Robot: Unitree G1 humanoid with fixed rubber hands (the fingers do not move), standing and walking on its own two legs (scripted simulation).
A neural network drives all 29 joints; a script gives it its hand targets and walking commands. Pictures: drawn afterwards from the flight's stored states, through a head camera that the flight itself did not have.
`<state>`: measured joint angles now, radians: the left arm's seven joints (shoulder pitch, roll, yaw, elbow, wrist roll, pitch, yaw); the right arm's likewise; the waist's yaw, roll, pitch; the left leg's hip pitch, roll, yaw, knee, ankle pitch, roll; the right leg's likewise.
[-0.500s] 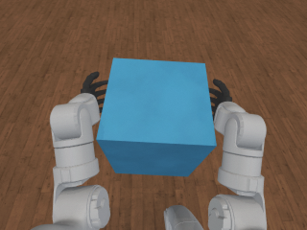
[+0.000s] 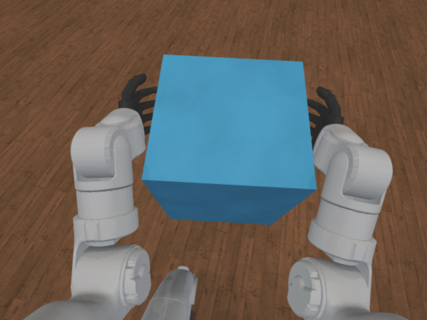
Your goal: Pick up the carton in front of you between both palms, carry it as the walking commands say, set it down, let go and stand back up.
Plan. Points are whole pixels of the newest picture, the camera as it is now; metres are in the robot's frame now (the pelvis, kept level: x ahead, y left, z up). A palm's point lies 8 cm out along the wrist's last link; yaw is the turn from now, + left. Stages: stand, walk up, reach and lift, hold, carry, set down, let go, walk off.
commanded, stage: carry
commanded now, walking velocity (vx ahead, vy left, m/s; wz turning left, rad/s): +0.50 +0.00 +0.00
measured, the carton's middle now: (225, 153) +0.37 +0.05 +0.10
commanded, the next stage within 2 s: none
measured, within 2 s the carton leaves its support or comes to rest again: neither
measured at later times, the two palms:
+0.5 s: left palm (182, 51) +0.66 +0.19 +0.11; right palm (306, 68) +0.64 -0.11 +0.11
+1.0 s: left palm (207, 7) +0.88 +0.17 +0.12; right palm (310, 20) +0.88 -0.13 +0.11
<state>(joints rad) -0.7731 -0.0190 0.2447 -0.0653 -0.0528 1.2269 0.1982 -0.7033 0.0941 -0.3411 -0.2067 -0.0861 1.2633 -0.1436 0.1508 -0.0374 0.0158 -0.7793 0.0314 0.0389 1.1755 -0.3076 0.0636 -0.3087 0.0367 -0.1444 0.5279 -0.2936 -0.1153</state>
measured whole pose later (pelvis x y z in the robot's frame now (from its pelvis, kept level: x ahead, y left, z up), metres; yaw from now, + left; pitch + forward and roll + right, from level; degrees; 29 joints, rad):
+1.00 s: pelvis +0.64 +0.02 +0.02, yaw -1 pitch +4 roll +1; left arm -0.04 -0.13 0.06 -0.46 0.06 1.22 0.12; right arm -0.05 0.13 -0.06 -0.46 -0.07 1.22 -0.12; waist 0.01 0.01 -0.14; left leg -0.56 0.11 0.11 0.67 -0.18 -0.03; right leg -0.08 -0.03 -0.20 0.26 -0.24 -0.03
